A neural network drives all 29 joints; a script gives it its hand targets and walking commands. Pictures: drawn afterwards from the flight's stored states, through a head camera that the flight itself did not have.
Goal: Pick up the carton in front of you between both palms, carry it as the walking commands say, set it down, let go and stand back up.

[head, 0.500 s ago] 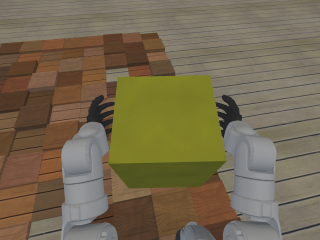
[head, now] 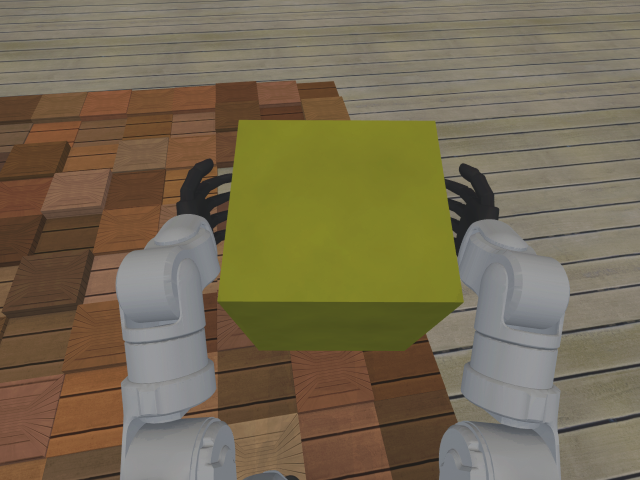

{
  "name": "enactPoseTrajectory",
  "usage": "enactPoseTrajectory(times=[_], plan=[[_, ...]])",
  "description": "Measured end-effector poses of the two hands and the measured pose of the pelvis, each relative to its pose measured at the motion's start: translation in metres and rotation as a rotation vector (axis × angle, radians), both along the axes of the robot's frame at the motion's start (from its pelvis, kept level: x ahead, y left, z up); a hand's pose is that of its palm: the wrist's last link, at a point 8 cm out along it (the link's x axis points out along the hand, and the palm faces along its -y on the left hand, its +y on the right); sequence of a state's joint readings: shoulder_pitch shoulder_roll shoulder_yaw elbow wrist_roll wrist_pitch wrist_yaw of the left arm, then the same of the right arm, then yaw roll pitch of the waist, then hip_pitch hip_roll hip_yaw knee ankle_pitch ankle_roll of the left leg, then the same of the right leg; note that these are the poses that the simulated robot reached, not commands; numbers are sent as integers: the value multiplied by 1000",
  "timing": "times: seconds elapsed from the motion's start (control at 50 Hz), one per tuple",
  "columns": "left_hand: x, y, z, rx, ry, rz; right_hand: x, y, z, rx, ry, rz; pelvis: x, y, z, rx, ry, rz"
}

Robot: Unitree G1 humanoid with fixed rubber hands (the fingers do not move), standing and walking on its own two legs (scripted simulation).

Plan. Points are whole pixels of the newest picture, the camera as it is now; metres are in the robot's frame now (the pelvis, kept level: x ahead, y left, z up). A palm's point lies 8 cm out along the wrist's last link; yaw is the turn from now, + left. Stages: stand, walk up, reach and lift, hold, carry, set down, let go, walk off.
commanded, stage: carry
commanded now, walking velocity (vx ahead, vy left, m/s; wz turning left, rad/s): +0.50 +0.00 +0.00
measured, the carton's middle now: (334, 252) +0.36 +0.01 +0.09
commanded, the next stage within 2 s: none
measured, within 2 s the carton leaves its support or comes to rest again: neither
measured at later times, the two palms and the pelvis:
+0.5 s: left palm (241, 119) +0.64 +0.16 +0.09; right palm (415, 122) +0.66 -0.14 +0.08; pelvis +0.34 +0.00 +0.00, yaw +4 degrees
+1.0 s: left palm (233, 24) +0.99 +0.23 +0.09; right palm (369, 27) +0.98 -0.07 +0.10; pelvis +0.67 +0.07 -0.01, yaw +1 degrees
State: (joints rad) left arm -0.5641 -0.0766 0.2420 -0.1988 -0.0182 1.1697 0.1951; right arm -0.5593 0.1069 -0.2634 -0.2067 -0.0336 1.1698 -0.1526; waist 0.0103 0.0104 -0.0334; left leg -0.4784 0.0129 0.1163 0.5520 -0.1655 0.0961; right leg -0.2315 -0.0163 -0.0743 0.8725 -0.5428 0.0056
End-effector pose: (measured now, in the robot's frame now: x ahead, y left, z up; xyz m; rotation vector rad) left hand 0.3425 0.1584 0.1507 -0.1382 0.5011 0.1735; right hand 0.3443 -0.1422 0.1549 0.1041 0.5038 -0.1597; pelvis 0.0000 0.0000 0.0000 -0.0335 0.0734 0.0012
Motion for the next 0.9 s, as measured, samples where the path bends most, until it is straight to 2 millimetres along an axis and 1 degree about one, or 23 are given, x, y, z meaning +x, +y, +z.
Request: enactPoseTrajectory(times=[0.04,0.08,0.12,0.18,0.24,0.28,0.32,0.4,0.44,0.48,0.52,0.56,0.62,0.68,0.74,0.8,0.84,0.9], plan=[[28,-2,-8,-6,52,-32,18,-2,-8,-11,53,-27,24,6,3,2,3,8],[52,-4,-16,-28,110,-40,35,-3,-17,-9,111,-48,48,11,9,-3,10,12],[74,-5,-21,-50,139,-36,55,-4,-21,1,139,-65,70,15,14,-9,15,13],[109,-3,-21,-67,128,-24,92,-2,-18,12,129,-73,105,18,20,-16,21,20],[146,1,-19,-60,98,-8,136,2,-14,12,99,-51,142,17,21,-13,26,26],[170,4,-21,-46,93,2,166,4,-16,9,95,-32,171,14,20,-2,27,29],[194,5,-26,-35,97,11,194,5,-22,11,101,-18,203,12,16,3,27,35],[247,2,-42,-23,99,30,252,2,-44,27,104,-1,272,4,-1,23,16,47],[272,1,-51,-7,111,44,281,1,-58,44,116,12,305,2,-5,-11,8,46],[290,3,-59,-3,146,67,304,3,-70,40,154,38,329,-2,-3,-12,12,57],[301,8,-67,-2,186,86,322,9,-77,31,193,62,351,-6,3,5,18,71],[309,14,-70,1,218,106,338,16,-79,31,224,83,374,-9,12,19,22,79],[327,22,-65,16,225,128,367,25,-73,-3,225,137,409,-8,21,34,24,87],[357,27,-53,30,190,129,400,30,-61,-9,188,151,446,-3,26,45,23,81],[399,32,-41,36,148,110,434,34,-50,-16,146,137,487,7,27,50,16,73],[448,37,-36,34,117,79,474,39,-44,-21,116,107,532,20,23,49,8,62],[484,43,-35,28,97,61,504,44,-42,-19,98,83,563,31,17,44,3,51],[547,56,-40,21,61,35,559,56,-43,-28,63,41,609,49,0,32,-6,31]])
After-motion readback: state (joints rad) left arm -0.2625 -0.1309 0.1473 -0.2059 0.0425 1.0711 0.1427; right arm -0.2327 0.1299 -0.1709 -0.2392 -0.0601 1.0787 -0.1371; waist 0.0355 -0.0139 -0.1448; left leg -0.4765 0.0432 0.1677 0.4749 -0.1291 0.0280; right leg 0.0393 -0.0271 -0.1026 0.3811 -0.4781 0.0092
